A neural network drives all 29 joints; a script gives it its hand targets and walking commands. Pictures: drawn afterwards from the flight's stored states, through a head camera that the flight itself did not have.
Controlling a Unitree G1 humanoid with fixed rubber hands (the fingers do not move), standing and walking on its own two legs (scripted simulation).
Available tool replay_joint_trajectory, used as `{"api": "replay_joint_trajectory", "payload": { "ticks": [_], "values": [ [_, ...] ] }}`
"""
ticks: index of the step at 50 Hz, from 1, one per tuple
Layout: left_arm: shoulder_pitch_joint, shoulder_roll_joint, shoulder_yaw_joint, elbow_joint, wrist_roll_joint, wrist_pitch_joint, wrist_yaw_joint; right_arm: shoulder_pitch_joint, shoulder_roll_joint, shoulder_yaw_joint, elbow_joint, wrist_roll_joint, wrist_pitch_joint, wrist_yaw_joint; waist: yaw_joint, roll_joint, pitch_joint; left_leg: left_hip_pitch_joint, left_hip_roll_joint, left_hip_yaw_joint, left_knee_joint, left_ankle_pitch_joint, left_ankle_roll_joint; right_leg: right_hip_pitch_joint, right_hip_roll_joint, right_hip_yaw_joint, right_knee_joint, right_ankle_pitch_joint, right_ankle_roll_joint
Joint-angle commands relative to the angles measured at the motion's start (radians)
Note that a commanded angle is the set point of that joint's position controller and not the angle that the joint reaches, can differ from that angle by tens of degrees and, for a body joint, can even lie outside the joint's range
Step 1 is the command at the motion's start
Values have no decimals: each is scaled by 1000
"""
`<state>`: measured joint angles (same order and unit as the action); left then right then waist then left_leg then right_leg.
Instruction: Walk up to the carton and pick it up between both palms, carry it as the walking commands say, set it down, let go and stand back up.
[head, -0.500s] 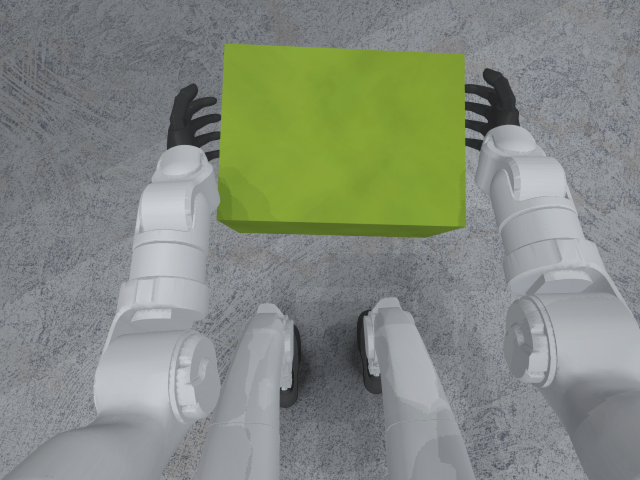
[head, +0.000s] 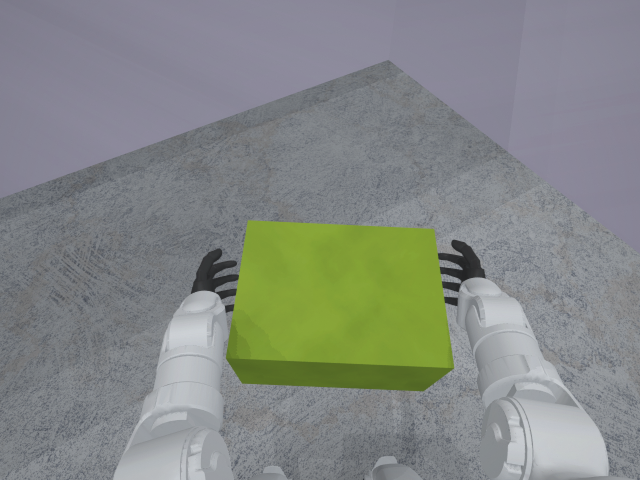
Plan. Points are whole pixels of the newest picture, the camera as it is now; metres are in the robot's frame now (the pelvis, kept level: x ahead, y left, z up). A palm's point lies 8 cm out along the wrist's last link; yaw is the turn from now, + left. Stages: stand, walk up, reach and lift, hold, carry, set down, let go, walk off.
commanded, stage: reach and lift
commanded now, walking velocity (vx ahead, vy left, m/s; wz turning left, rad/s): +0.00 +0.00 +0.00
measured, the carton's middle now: (337, 307) +0.37 -0.02 -0.09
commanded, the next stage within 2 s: hold in 1.76 s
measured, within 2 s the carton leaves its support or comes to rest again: neither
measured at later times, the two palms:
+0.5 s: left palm (175, 293) +0.32 +0.17 +0.08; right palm (495, 277) +0.33 -0.19 +0.07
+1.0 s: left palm (165, 275) +0.33 +0.17 +0.10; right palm (498, 261) +0.34 -0.19 +0.10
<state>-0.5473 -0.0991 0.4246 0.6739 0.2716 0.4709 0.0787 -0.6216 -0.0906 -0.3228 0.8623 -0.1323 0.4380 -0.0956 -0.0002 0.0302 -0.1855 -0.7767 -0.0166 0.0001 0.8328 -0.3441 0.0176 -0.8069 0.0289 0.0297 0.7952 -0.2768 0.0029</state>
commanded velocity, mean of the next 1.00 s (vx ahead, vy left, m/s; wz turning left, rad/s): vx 0.00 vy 0.00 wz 0.00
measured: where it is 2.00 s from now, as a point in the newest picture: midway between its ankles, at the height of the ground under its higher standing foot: outside the picture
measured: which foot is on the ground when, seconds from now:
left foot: down 0.00-1.00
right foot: down 0.00-1.00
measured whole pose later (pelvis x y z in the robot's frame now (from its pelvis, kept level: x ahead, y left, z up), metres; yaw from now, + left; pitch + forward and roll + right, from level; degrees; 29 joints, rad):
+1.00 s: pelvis +0.03 +0.01 +0.05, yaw +0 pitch -1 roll -1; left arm -0.40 -0.14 0.42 0.50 0.30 0.71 0.06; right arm -0.45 -0.04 -0.32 0.67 -0.14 0.66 -0.04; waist 0.00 0.03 -0.19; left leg -0.19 -0.02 0.00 0.44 -0.24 0.02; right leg -0.22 0.02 0.04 0.40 -0.17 0.00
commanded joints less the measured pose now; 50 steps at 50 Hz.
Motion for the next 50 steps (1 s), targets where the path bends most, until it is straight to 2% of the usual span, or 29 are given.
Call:
{"api": "replay_joint_trajectory", "payload": {
  "ticks": [1,4,5,6,8,9,10,11,12,13,16,17,19,20,23,26,27,31,33,35,36,37,38,40,41,42,43,48,50],
  "values": [
    [-535,-971,-641,-213,-282,-71,-381,-533,1077,475,-348,222,-69,472,6,-29,-804,550,-44,-104,-174,740,-35,516,84,40,-112,562,-5],
    [-484,-968,-706,-243,-306,-60,-364,-482,1043,522,-384,220,-56,457,8,-42,-776,618,-33,-118,-202,797,-43,541,81,52,-158,591,0],
    [-467,-950,-679,-245,-295,-60,-366,-494,1034,519,-411,210,-48,452,12,-58,-756,598,-34,-114,-220,727,-34,574,75,51,-166,556,1],
    [-417,-936,-645,-188,-271,-42,-361,-453,1019,499,-346,195,-34,451,22,-46,-673,574,-30,-120,-239,702,-36,535,72,45,-177,501,2],
    [-406,-927,-660,-231,-277,-28,-359,-457,1055,552,-409,222,-11,451,46,-76,-663,598,-40,-103,-275,655,-23,634,71,55,-210,530,8],
    [-358,-891,-587,-144,-226,-9,-357,-433,1042,487,-332,188,7,452,51,-100,-541,541,-37,-104,-292,563,-14,577,69,51,-223,446,8],
    [-350,-886,-579,-143,-206,3,-359,-408,1040,464,-316,163,18,451,39,-77,-530,559,-47,-100,-302,535,-11,589,61,53,-238,430,5],
    [-398,-893,-604,-187,-231,4,-366,-417,1049,472,-320,169,24,457,25,-94,-556,579,-41,-99,-316,509,-12,619,66,44,-242,422,4],
    [-348,-862,-525,-107,-194,20,-366,-418,1040,447,-297,155,37,455,42,-109,-445,552,-40,-88,-328,392,3,594,52,52,-260,324,3],
    [-389,-882,-556,-164,-199,23,-374,-403,1071,461,-299,152,46,462,46,-88,-470,569,-49,-83,-353,389,4,633,49,53,-281,347,2],
    [-448,-874,-471,-119,-174,51,-381,-477,1058,408,-253,145,70,486,48,-86,-337,546,-47,-73,-396,196,8,604,49,37,-294,155,-5],
    [-481,-910,-500,-148,-188,54,-388,-501,1074,413,-280,142,74,492,34,-71,-336,585,-49,-71,-418,191,3,622,52,24,-309,152,-9],
    [-517,-883,-455,-151,-184,61,-391,-543,1102,395,-251,153,92,506,56,-90,-307,579,-42,-67,-437,133,13,627,45,23,-318,95,-4],
    [-555,-880,-434,-121,-186,71,-394,-558,1074,360,-221,146,98,508,37,-79,-244,552,-38,-70,-446,90,13,612,41,31,-326,61,-10],
    [-548,-863,-388,-80,-178,95,-412,-534,1097,330,-181,122,122,513,42,-109,-197,553,-33,-59,-471,52,22,640,28,31,-362,22,-13],
    [-570,-854,-398,-90,-177,113,-414,-551,1108,326,-182,142,135,521,49,-48,-152,591,-34,-50,-497,58,13,644,34,22,-374,23,-18],
    [-582,-914,-422,-110,-196,112,-420,-584,1097,334,-229,148,125,520,32,-40,-198,592,-31,-58,-491,89,4,671,37,18,-365,63,-22],
    [-562,-909,-428,-103,-211,134,-426,-535,1077,334,-229,134,158,521,22,-66,-140,600,-19,-63,-509,142,-6,693,44,10,-381,112,-25],
    [-539,-901,-436,-121,-204,144,-426,-553,1099,369,-269,157,162,517,37,-58,-158,617,-28,-53,-513,145,-3,723,40,17,-392,118,-17],
    [-546,-916,-469,-179,-222,149,-423,-548,1125,409,-309,174,168,523,60,-56,-221,677,-26,-61,-508,248,-9,732,48,15,-390,194,-15],
    [-542,-929,-484,-189,-242,161,-429,-510,1117,409,-313,167,179,516,34,-52,-223,665,-30,-48,-508,266,-14,757,45,23,-404,225,-20],
    [-513,-948,-505,-206,-254,168,-429,-517,1142,457,-360,184,186,514,49,-79,-248,685,-27,-56,-508,313,-10,776,47,26,-401,264,-13],
    [-501,-945,-508,-227,-252,174,-431,-518,1113,451,-393,182,188,510,32,-74,-257,696,-34,-47,-512,328,-17,786,48,18,-412,271,-9],
    [-485,-937,-527,-261,-262,188,-427,-463,1135,464,-395,190,210,509,44,-63,-242,695,-36,-46,-518,378,-19,804,52,25,-421,327,-5],
    [-460,-944,-517,-229,-252,199,-428,-468,1113,452,-395,171,215,503,38,-90,-261,703,-30,-62,-515,440,-20,822,53,31,-424,370,-2],
    [-448,-932,-536,-262,-258,200,-427,-423,1124,474,-406,188,216,494,44,-68,-282,730,-35,-53,-516,459,-17,831,44,39,-429,399,2],
    [-423,-939,-523,-231,-251,213,-429,-404,1093,446,-380,158,226,493,27,-55,-229,706,-33,-57,-525,452,-26,817,47,35,-439,368,-5],
    [-397,-944,-527,-243,-244,222,-428,-428,1070,462,-458,161,234,488,35,-67,-220,712,-33,-53,-539,423,-23,836,48,36,-451,354,-5],
    [-402,-934,-503,-238,-218,228,-424,-423,1067,432,-433,151,242,495,40,-42,-191,703,-35,-57,-550,384,-23,806,47,36,-459,310,-10]
  ]
}}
